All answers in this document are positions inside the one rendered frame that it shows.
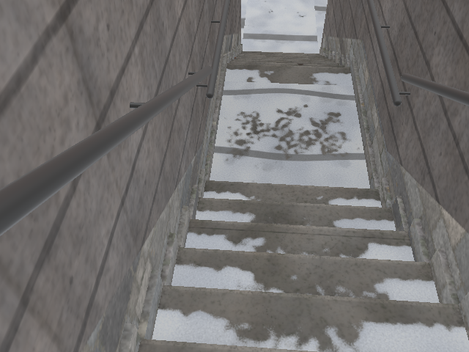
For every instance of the stairs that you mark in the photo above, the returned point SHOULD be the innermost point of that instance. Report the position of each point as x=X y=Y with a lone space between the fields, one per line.
x=290 y=268
x=280 y=58

